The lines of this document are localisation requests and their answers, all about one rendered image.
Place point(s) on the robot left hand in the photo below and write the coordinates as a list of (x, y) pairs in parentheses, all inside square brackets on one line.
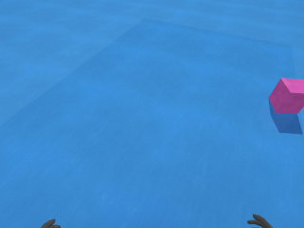
[(49, 224)]

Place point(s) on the robot right hand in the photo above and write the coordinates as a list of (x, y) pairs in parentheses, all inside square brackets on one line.
[(260, 221)]

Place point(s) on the carton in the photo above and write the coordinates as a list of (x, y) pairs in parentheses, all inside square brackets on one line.
[(288, 96)]

